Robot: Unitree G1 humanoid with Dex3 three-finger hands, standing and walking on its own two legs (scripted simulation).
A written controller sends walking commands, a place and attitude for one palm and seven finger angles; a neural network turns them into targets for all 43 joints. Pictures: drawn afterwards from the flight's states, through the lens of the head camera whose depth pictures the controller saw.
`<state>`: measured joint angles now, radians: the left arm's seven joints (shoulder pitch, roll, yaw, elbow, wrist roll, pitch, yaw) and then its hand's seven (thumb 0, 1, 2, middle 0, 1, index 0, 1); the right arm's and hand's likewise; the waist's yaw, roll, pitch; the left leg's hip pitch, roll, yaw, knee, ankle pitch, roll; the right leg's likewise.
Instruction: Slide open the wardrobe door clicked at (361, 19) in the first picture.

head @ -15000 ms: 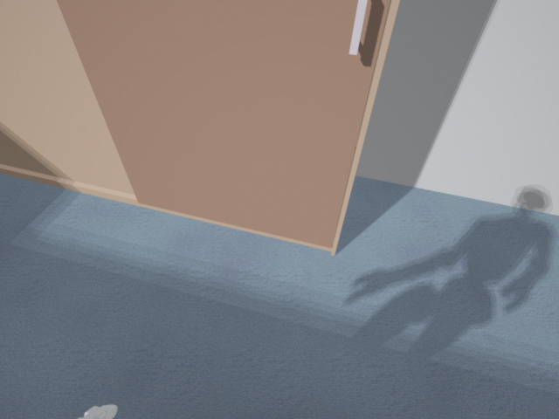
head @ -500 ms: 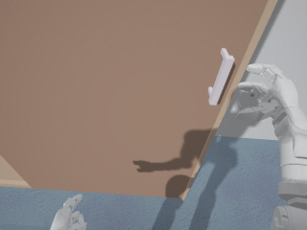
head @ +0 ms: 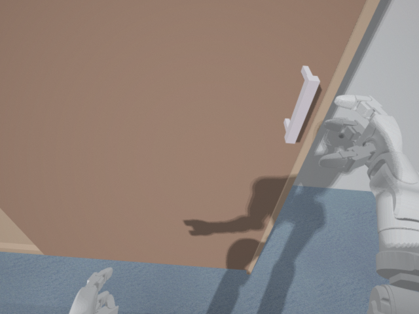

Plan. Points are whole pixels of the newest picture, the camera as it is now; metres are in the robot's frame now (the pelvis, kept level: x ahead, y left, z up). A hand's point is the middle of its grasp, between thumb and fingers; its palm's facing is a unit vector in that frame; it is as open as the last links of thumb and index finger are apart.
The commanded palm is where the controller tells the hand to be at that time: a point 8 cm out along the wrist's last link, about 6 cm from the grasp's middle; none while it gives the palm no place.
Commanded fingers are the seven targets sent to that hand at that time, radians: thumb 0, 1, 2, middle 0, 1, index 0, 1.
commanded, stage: move the hooked fingers beside the handle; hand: right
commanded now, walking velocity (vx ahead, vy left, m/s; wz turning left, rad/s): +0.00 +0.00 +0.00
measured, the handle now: (297, 106) +0.46 -0.13 +0.20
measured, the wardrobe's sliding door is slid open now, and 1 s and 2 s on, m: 0.00 0.00 0.00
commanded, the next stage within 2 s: none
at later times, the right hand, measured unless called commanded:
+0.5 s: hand (334, 119) +0.40 -0.18 +0.22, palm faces +0.03 +1.00 -0.02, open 14.0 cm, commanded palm +0.37 -0.22 +0.21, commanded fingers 0.00 0.50 -0.30 0.30 1.20 0.30 1.20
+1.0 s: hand (332, 133) +0.40 -0.19 +0.19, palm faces +0.03 +1.00 -0.02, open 14.0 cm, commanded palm +0.37 -0.23 +0.21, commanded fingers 0.00 0.50 -0.30 0.30 1.20 0.30 1.20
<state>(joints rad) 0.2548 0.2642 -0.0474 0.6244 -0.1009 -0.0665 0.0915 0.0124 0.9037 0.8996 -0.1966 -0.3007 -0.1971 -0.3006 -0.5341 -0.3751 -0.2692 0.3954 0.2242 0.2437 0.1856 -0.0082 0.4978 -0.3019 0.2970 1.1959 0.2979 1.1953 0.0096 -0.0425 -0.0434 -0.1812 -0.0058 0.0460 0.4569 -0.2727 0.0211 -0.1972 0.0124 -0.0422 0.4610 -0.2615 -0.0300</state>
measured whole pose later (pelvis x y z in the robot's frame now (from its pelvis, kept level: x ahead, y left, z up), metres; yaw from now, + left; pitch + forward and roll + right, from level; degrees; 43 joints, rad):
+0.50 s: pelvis +0.00 +0.00 +0.00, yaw +0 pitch +0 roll +0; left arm 0.26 0.26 -0.06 0.65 -0.10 -0.05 0.09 0.01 0.90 0.90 -0.20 -0.30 -0.20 -0.30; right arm -0.64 -0.36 -0.24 0.47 0.22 0.23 0.15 -0.01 0.50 -0.30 0.30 1.20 0.30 1.20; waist 0.01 -0.04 -0.05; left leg -0.18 -0.01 0.05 0.45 -0.27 0.02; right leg -0.19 0.01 -0.04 0.45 -0.26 -0.03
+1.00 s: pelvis +0.00 +0.01 +0.00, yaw +0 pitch +0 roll +0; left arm 0.24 0.27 -0.04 0.62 -0.10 -0.04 0.10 0.01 0.90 0.90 -0.20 -0.30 -0.20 -0.30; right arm -0.58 -0.38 -0.25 0.46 0.23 0.25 0.19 -0.01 0.50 -0.30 0.30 1.20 0.30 1.20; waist 0.01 -0.05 -0.04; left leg -0.18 -0.01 0.05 0.44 -0.27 0.03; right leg -0.20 0.01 -0.03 0.45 -0.26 -0.02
